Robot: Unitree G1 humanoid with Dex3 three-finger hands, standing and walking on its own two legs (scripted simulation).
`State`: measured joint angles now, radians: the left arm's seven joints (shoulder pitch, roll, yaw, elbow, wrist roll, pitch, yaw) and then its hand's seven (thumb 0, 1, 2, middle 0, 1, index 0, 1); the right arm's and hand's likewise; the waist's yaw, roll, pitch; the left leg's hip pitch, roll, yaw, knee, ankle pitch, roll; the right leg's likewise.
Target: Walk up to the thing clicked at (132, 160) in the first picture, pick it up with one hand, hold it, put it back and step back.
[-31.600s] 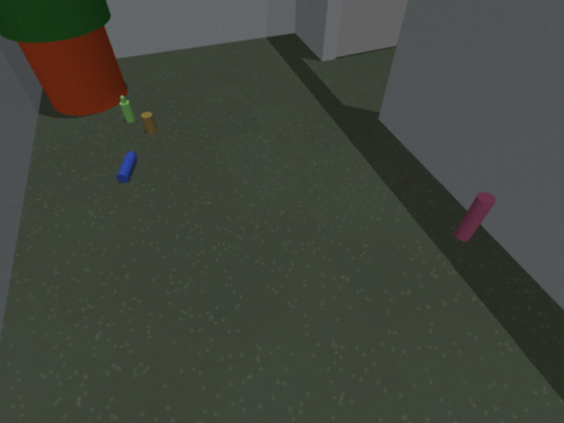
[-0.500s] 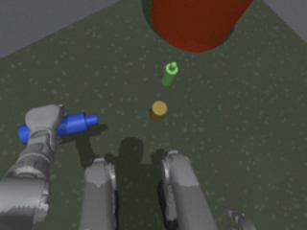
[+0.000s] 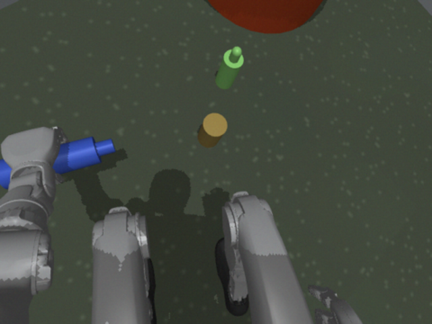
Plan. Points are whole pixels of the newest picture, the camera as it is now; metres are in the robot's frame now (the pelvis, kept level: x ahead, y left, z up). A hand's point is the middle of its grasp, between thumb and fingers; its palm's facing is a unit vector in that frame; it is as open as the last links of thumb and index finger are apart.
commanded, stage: crouch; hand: left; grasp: from above
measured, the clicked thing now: (61, 159) +0.43 +0.26 -0.21
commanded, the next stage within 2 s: lower in 0.30 s
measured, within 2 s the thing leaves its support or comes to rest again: rests again in 1.48 s
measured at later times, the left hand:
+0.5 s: hand (55, 165) +0.43 +0.28 -0.24, palm faces -0.44 -0.12 -0.89, open 8.7 cm
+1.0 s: hand (69, 167) +0.43 +0.28 -0.30, palm faces -0.43 -0.15 -0.89, open 8.7 cm
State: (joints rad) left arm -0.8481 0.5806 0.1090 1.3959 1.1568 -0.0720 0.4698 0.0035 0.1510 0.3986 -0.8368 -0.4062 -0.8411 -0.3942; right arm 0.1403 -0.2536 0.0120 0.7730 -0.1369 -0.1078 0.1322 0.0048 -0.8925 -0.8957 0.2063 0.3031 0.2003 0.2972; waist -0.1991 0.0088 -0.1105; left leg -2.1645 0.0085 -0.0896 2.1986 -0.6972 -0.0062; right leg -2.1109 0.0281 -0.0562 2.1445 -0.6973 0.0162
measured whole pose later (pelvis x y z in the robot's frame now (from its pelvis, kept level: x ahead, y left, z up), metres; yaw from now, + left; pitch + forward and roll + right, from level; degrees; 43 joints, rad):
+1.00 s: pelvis +0.00 +0.00 -0.08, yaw -5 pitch +33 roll -9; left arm -0.93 0.74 0.20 1.59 1.19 -0.12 0.60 0.00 0.16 0.36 -0.86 -0.35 -0.87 -0.35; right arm 0.10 -0.28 0.10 0.78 -0.20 -0.15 0.21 0.00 -0.90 -0.89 0.21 0.30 0.20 0.30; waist -0.27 -0.05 0.04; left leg -2.35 0.02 -0.16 2.49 -0.72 -0.01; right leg -2.28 0.05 -0.11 2.38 -0.69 0.03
